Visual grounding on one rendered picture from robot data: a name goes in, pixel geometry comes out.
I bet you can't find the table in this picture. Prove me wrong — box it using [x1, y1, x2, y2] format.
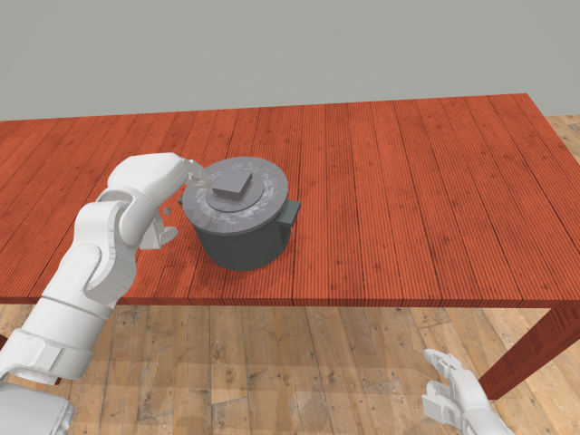
[0, 93, 580, 400]

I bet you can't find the left robot forearm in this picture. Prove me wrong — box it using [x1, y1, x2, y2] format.
[0, 185, 155, 385]

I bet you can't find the left robot upper arm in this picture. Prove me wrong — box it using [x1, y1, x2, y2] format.
[0, 381, 74, 435]

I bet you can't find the right robot forearm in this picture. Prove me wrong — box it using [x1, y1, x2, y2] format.
[460, 408, 516, 435]

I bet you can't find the right robot hand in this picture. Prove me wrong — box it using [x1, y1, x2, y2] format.
[421, 349, 492, 434]

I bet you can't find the left robot hand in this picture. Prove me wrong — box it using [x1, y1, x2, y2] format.
[108, 152, 212, 250]

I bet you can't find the pot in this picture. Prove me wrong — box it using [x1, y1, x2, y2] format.
[178, 193, 301, 271]

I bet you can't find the knob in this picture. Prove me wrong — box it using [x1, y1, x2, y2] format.
[212, 169, 253, 198]

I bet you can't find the lid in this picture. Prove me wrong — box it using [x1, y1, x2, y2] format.
[182, 157, 288, 236]

